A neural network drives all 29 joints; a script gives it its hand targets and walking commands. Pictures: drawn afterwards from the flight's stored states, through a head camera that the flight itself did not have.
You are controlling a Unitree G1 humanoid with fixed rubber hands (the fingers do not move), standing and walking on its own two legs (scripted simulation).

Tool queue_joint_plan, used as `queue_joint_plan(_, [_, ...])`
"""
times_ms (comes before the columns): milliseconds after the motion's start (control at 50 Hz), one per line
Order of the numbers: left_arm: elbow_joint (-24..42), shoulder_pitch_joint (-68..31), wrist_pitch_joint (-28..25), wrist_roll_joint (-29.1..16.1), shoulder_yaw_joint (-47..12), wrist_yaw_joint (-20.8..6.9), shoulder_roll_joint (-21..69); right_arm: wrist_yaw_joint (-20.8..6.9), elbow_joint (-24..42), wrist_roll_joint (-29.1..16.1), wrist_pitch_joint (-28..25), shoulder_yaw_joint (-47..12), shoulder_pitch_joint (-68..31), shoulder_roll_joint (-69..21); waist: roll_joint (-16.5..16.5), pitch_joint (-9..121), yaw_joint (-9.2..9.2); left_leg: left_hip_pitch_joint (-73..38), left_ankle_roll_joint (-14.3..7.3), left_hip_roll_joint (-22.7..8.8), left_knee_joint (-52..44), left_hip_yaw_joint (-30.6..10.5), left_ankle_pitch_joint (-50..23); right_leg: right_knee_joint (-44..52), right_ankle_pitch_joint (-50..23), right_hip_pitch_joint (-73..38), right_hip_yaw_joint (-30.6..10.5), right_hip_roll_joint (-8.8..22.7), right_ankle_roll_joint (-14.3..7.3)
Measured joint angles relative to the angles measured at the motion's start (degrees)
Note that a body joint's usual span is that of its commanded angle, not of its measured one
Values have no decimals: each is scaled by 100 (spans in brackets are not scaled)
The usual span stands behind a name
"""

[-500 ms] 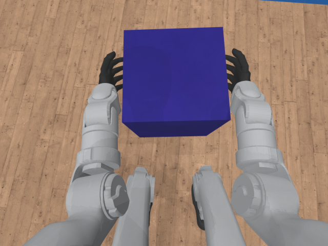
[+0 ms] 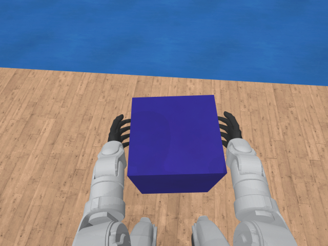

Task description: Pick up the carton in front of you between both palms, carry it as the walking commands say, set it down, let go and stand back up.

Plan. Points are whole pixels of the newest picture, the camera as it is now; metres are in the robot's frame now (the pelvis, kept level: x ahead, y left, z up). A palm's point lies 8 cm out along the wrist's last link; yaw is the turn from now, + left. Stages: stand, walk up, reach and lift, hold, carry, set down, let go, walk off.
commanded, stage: reach and lift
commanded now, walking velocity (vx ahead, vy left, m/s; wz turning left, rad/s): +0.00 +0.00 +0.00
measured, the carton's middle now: (173, 150) +0.37 +0.00 -0.09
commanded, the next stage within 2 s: hold in 1.40 s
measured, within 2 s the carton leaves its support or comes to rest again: neither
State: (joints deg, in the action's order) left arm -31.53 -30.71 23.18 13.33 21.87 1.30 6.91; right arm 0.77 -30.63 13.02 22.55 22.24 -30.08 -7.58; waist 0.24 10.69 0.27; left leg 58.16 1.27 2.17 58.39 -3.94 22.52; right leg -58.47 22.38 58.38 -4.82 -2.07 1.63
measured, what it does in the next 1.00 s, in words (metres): rises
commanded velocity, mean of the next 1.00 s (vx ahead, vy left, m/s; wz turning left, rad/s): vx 0.00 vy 0.00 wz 0.00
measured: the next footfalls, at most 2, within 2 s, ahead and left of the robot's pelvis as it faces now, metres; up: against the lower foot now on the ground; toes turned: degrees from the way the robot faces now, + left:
none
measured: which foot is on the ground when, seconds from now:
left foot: down 0.00-1.00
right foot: down 0.00-1.00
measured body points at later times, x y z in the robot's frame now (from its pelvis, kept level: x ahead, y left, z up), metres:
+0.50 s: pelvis +0.02 +0.00 +0.08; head -0.01 +0.00 +0.52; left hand +0.33 +0.15 +0.09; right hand +0.33 -0.15 +0.09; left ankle +0.05 +0.13 -0.66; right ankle +0.05 -0.13 -0.66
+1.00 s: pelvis +0.03 +0.00 +0.08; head +0.01 +0.00 +0.53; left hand +0.34 +0.15 +0.10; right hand +0.34 -0.15 +0.10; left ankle +0.05 +0.13 -0.66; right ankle +0.05 -0.13 -0.66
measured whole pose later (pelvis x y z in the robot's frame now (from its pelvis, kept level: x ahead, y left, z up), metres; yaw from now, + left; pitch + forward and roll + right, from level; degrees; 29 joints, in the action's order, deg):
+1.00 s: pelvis +0.03 +0.00 +0.08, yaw +0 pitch -4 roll +0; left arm -18.6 -16.8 36.6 16.6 15.4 -0.8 9.1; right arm -1.7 -18.2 16.6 36.3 15.3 -16.7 -9.1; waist 0.1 -1.1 -0.1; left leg 7.6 0.8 0.8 23.6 -4.3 11.9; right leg -23.9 11.9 8.0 -5.0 -0.8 0.9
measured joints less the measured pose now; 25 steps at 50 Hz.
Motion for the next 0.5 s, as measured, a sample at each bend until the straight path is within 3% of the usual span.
queue_joint_plan(360, [807,1313,721,39,-493,-72,189,-71,816,69,741,-525,1310,-165,-12,-541,-25,-3659,-30,-98,-2548,-48,-749,2532,-736,-3656,0,94,-66])
queue_joint_plan(500, [835,1322,1086,292,-456,-153,239,-182,802,300,1128,-517,1270,-169,-32,-810,-25,-4556,-39,-120,-3054,-40,-931,3032,-921,-4546,-13,111,-70])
